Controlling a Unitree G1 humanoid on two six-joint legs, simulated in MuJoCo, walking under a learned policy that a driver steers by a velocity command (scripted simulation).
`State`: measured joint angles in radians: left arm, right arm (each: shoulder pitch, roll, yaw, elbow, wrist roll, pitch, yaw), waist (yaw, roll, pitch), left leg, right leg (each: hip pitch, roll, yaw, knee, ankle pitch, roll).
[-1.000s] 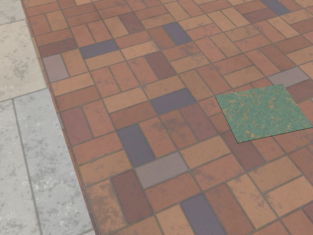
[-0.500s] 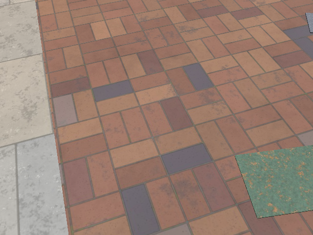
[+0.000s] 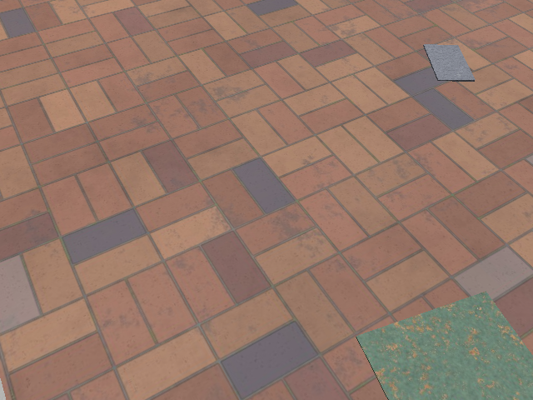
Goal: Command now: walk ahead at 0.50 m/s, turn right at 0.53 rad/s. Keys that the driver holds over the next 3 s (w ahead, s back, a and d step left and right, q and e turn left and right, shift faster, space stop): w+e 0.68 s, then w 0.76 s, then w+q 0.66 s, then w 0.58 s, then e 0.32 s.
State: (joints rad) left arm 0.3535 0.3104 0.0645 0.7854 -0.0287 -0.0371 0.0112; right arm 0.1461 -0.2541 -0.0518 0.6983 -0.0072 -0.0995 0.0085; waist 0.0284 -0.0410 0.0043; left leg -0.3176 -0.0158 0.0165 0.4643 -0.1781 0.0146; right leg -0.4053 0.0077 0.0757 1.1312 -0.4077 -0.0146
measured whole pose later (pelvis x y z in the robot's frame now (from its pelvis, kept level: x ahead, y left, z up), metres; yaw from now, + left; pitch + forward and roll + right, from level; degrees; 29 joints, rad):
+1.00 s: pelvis +0.53 -0.13 +0.00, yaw -30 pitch +1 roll +0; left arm 0.33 0.29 0.05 0.74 -0.02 -0.04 0.01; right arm 0.20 -0.27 -0.05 0.76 0.00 -0.10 0.03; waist 0.01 -0.03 0.01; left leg -0.32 -0.04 0.01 0.48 -0.18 0.04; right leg -0.39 0.02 0.08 1.14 -0.39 -0.03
